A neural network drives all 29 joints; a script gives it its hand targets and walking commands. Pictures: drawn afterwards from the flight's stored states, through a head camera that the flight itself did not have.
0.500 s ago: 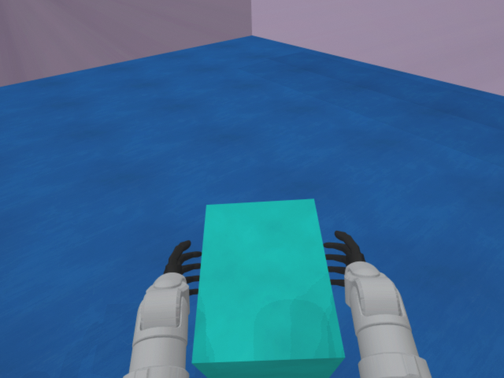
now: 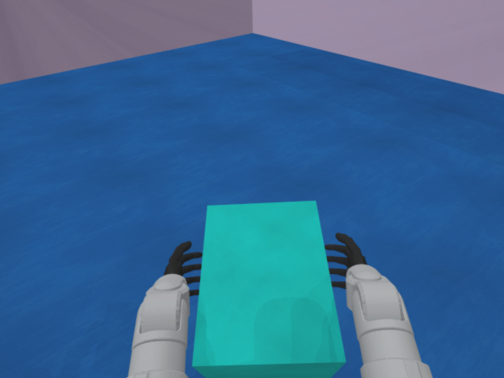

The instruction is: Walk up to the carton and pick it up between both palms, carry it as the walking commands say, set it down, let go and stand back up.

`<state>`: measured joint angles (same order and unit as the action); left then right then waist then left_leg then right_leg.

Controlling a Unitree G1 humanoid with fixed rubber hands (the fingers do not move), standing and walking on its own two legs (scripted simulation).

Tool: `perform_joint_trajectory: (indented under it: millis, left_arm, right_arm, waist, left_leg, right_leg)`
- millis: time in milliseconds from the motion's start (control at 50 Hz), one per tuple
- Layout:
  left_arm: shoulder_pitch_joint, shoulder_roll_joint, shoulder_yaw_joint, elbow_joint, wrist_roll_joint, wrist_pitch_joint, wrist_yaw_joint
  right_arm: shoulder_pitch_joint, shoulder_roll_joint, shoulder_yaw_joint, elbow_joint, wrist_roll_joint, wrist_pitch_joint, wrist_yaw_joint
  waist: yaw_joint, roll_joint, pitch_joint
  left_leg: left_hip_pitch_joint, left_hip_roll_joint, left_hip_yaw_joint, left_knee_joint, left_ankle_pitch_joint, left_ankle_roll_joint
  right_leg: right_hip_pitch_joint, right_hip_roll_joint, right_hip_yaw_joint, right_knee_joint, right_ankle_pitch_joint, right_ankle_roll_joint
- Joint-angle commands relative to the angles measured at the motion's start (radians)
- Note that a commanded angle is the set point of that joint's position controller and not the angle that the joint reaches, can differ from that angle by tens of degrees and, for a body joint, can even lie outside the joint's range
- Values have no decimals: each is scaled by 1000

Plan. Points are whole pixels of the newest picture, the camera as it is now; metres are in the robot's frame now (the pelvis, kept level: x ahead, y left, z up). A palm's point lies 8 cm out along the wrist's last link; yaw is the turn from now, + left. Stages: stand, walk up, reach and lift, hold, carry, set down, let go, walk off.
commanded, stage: hold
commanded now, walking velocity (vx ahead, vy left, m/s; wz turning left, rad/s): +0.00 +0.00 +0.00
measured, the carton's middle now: (265, 291) +0.32 +0.00 -0.03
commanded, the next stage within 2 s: carry in 0.66 s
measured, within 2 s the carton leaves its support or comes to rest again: neither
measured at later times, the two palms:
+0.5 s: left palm (174, 287) +0.28 +0.15 +0.05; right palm (357, 278) +0.28 -0.15 +0.05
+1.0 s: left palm (206, 246) +0.35 +0.11 +0.06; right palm (369, 246) +0.33 -0.18 +0.06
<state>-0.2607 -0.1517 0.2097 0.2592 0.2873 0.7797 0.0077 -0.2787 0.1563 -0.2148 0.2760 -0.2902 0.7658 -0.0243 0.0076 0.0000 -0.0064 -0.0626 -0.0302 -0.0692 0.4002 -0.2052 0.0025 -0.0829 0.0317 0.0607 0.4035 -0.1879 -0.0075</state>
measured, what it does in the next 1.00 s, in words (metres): shifts its weight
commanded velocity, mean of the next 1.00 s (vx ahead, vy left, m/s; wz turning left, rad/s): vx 0.38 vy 0.00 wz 0.00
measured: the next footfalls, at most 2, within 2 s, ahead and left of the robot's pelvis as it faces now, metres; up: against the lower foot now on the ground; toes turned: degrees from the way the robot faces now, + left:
left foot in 1.16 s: +0.22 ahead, +0.11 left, +0.00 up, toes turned +8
right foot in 1.54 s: +0.58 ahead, -0.15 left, +0.00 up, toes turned -12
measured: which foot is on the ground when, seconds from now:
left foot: down 0.00-0.90, up 0.92-1.00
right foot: down 0.00-1.00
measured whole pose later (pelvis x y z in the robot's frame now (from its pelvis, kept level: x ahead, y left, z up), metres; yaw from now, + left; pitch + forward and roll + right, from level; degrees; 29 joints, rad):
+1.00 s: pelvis +0.05 -0.02 +0.00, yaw -1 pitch +5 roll +0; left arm -0.28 -0.16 0.10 -0.03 0.13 1.05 0.20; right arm -0.27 0.15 -0.12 -0.06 -0.09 1.06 -0.30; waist -0.02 0.00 -0.11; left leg -0.43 0.04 0.05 0.75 -0.41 0.00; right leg -0.29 0.00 -0.05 0.47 -0.27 -0.03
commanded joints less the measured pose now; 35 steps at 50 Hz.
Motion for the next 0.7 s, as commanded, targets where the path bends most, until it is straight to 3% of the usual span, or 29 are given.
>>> perform_joint_trajectory:
  millis: [0, 620, 640, 660, 680]
  left_arm:
    - [-536, -966, -543, -91, -301, -61, -267]
    - [-578, -971, -529, -60, -299, -70, -268]
    - [-575, -949, -573, -26, -315, -67, -267]
    - [-606, -941, -577, -76, -327, -66, -259]
    - [-628, -953, -615, -148, -349, -64, -255]
  right_arm:
    - [-496, 1003, 539, -68, 300, -46, 274]
    - [-538, 999, 522, -41, 290, -54, 275]
    - [-548, 987, 592, -48, 305, -48, 271]
    - [-559, 985, 602, -78, 326, -46, 269]
    - [-575, 984, 637, -131, 350, -44, 263]
  waist:
    - [0, 1, -245]
    - [2, 1, -235]
    - [1, -25, -196]
    - [-3, -16, -205]
    - [-8, 9, -204]
  left_leg:
    - [6, -45, -20, -65, 139, 4]
    - [-21, -43, -19, -60, 66, 3]
    - [-164, 108, -22, -9, -319, 28]
    - [-178, 110, -78, -3, -534, 46]
    - [-193, 117, -77, 22, -496, 46]
  right_leg:
    - [84, 41, 25, -50, 152, 11]
    - [50, 38, 20, -40, 68, 6]
    - [-192, -128, 75, -57, -328, -30]
    - [-239, -126, 141, -76, -557, -48]
    - [-271, -131, 139, -54, -533, -45]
